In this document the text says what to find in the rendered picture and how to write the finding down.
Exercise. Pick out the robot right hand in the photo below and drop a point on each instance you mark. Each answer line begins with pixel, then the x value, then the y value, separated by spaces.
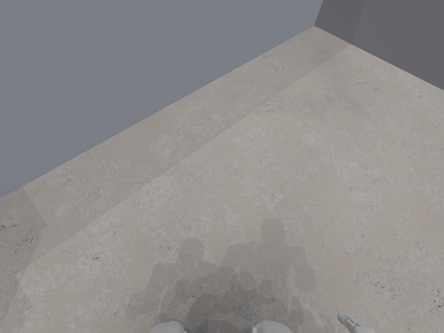
pixel 353 323

